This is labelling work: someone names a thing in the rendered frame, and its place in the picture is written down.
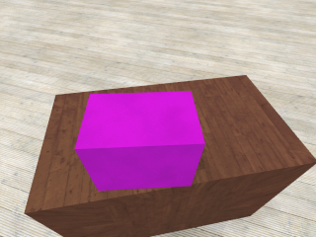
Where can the pedestal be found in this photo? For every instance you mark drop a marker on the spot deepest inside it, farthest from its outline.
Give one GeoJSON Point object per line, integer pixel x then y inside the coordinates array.
{"type": "Point", "coordinates": [250, 155]}

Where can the carton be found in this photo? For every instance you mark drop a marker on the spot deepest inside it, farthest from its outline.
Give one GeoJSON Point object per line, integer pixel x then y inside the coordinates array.
{"type": "Point", "coordinates": [146, 140]}

